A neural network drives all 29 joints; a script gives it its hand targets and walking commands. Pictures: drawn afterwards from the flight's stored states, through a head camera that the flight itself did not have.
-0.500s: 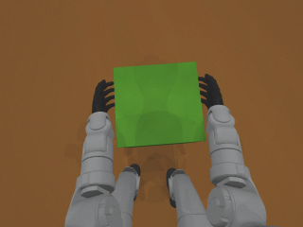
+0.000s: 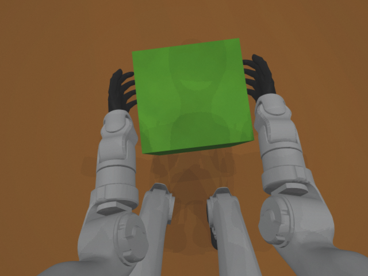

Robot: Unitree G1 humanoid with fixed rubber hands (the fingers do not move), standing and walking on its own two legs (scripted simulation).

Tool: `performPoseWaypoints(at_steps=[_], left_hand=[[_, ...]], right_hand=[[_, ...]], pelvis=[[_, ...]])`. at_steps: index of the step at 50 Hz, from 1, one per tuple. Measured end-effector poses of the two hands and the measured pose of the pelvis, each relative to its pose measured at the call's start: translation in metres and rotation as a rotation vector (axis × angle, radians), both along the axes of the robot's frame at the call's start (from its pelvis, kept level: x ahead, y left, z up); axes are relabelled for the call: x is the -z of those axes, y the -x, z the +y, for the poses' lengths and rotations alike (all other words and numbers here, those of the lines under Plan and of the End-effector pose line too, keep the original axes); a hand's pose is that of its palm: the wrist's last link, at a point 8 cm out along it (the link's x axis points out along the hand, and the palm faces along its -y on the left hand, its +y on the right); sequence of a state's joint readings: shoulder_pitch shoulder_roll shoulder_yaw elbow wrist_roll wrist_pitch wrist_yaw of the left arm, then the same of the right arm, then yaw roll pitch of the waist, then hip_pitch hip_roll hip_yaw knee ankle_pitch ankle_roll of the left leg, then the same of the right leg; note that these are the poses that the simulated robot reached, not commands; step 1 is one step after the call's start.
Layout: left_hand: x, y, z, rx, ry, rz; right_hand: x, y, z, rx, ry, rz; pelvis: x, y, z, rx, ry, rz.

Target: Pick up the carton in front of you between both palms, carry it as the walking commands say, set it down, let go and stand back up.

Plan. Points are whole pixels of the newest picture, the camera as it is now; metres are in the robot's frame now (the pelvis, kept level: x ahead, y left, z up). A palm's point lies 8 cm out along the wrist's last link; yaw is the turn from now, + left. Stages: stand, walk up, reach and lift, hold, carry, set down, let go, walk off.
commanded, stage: set down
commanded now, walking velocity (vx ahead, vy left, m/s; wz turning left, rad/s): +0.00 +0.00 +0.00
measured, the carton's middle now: (190, 109) +0.46 +0.01 -0.18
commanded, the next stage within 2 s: none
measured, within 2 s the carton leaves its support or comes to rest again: rests again in 1.16 s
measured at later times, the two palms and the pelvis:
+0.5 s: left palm (138, 114) +0.46 +0.16 -0.25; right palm (244, 93) +0.52 -0.14 -0.24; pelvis -0.04 +0.00 -0.12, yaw +1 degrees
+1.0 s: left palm (143, 113) +0.48 +0.17 -0.36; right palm (232, 92) +0.56 -0.12 -0.36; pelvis -0.03 -0.01 -0.19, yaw +3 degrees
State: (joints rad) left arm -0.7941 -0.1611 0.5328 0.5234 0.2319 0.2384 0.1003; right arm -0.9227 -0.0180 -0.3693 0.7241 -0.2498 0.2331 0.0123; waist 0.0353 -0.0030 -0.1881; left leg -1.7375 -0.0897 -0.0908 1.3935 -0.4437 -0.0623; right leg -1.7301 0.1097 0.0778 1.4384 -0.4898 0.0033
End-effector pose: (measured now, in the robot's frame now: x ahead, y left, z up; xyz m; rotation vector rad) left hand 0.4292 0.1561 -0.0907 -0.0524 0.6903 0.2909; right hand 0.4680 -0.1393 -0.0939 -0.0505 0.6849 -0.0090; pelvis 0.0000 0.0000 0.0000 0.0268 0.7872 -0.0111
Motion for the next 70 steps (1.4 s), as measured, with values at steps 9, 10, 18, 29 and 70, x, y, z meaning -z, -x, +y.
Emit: performPoseWaypoints(at_steps=[9, 10, 18, 29, 70], left_hand=[[0.059, -0.01, 0.0, -0.023, 0.004, -0.007], [0.065, -0.011, 0.0, -0.026, 0.005, -0.006], [0.111, -0.02, -0.001, -0.043, 0.004, 0.014], [0.181, -0.031, -0.001, -0.073, -0.003, 0.036], [0.276, -0.049, 0.012, -0.045, 0.008, 0.078]], right_hand=[[0.056, -0.018, 0.001, -0.031, 0.011, -0.009], [0.062, -0.021, 0.001, -0.034, 0.013, -0.008], [0.106, -0.037, 0.002, -0.063, 0.026, 0.009], [0.177, -0.06, 0.004, -0.108, 0.037, 0.028], [0.277, -0.082, 0.011, -0.179, 0.039, 0.075]], pelvis=[[0.051, 0.019, 0.002, 0.005, -0.004, 0.015], [0.056, 0.021, 0.003, 0.006, -0.005, 0.014], [0.093, 0.032, 0.002, 0.01, -0.015, 0.008], [0.135, 0.038, -0.002, 0.016, -0.036, 0.003], [0.207, 0.034, -0.008, -0.009, -0.056, -0.135]])
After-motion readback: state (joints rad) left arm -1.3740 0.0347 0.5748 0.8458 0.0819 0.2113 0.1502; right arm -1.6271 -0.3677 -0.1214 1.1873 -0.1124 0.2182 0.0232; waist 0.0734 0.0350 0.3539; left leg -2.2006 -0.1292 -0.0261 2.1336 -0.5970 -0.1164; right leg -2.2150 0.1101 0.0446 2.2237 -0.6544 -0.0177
